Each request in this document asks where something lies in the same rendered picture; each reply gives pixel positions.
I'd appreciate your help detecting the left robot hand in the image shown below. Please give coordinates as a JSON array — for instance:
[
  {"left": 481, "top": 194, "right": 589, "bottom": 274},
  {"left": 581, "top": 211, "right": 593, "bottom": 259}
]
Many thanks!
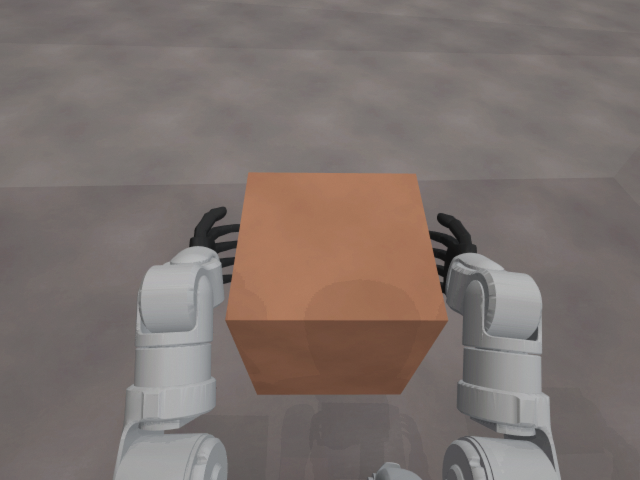
[{"left": 189, "top": 207, "right": 240, "bottom": 284}]

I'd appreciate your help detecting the carton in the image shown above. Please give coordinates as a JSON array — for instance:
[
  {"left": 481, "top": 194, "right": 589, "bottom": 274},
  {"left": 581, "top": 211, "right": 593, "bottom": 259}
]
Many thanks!
[{"left": 225, "top": 172, "right": 448, "bottom": 395}]

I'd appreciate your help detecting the robot right upper arm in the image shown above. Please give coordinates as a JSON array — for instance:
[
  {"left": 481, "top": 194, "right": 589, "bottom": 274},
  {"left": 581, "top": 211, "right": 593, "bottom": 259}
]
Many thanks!
[{"left": 442, "top": 436, "right": 559, "bottom": 480}]

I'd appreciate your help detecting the right robot hand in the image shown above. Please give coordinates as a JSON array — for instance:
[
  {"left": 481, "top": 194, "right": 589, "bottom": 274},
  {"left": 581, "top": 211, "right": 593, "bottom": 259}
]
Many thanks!
[{"left": 429, "top": 213, "right": 477, "bottom": 295}]

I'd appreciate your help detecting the right robot shin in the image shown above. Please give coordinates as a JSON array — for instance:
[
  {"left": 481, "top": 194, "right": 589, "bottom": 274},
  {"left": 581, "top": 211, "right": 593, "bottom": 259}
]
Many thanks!
[{"left": 376, "top": 462, "right": 400, "bottom": 473}]

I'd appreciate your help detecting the robot left upper arm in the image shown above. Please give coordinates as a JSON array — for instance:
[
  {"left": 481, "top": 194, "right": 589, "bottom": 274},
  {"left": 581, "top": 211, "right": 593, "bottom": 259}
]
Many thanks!
[{"left": 115, "top": 433, "right": 228, "bottom": 480}]

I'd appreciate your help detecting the left robot forearm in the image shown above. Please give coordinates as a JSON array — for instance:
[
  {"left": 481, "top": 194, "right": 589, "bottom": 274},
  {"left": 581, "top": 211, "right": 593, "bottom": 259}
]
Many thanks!
[{"left": 113, "top": 246, "right": 225, "bottom": 480}]

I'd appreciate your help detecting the right robot forearm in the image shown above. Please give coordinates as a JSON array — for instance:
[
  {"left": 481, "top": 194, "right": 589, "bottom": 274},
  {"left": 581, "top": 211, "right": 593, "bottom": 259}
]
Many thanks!
[{"left": 445, "top": 253, "right": 561, "bottom": 480}]

